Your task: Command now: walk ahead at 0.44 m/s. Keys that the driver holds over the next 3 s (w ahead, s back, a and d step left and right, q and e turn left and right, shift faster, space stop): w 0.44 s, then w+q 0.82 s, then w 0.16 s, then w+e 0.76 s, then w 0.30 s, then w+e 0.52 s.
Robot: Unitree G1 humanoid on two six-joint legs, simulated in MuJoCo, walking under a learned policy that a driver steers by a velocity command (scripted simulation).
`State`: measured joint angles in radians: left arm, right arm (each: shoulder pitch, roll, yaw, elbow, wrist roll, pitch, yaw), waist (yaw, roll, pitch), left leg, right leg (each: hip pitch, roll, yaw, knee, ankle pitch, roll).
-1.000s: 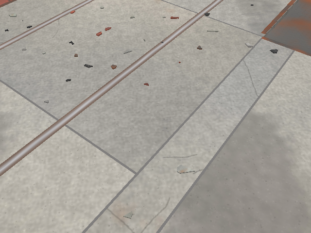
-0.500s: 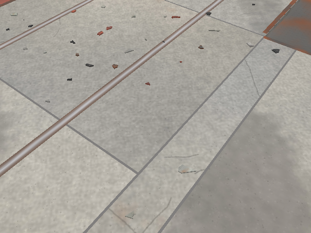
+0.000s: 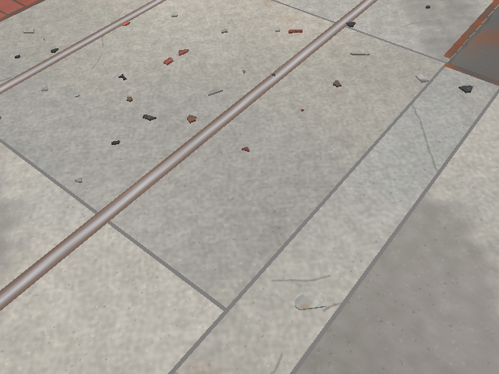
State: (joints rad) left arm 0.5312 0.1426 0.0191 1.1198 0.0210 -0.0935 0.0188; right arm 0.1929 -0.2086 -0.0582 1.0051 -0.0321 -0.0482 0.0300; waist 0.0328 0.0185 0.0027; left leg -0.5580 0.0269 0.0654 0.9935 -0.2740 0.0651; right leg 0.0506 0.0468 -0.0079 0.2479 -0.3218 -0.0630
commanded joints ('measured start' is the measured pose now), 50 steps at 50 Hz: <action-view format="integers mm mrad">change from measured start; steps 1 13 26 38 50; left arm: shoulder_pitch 46 -96 -493 -123 -192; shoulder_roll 95 130 72 301 134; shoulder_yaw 4 24 25 99 54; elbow -16 -110 -255 -239 -197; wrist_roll -3 1 6 30 0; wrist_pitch -16 -5 44 7 -39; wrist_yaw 4 -20 -51 -11 -14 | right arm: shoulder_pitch -151 66 316 363 0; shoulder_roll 6 -107 -63 -43 -30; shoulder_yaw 12 -27 16 8 -11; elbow -107 -49 37 -52 -183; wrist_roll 3 28 23 61 -1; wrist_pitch -4 -20 -60 -39 38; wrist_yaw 8 -13 -33 -45 21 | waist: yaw -9 -78 -69 63 -50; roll -113 -4 30 -216 -86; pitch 154 19 119 -383 69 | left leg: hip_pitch -163 522 463 -18 -142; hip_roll -12 307 126 -98 80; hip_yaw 46 -559 -156 -102 -65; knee -137 -823 -863 269 30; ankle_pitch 81 -236 444 -240 206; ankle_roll -8 224 132 40 2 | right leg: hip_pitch -23 -672 -694 300 -180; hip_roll -216 -89 -125 -515 -293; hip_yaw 125 62 -54 677 -85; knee -91 1104 500 64 -108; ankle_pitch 563 27 319 67 398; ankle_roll -117 -50 48 -192 -78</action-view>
